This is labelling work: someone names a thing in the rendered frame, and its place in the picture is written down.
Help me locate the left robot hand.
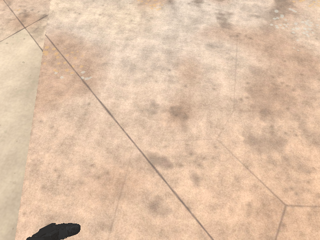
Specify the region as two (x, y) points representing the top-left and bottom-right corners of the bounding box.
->
(26, 223), (81, 240)

